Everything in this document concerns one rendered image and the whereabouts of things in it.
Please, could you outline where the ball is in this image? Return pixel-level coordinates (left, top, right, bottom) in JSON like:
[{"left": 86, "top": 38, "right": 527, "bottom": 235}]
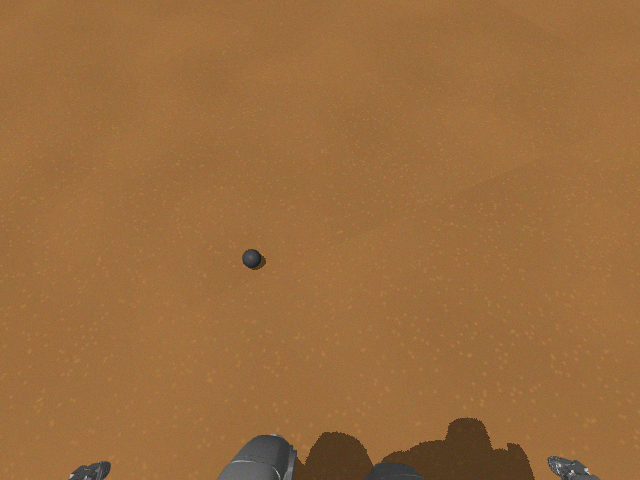
[{"left": 242, "top": 249, "right": 261, "bottom": 268}]

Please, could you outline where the left robot hand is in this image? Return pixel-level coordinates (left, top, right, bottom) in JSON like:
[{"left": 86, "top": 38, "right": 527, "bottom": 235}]
[{"left": 69, "top": 461, "right": 111, "bottom": 480}]

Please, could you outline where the right robot hand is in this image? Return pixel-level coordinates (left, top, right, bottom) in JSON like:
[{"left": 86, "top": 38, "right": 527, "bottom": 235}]
[{"left": 547, "top": 456, "right": 600, "bottom": 480}]

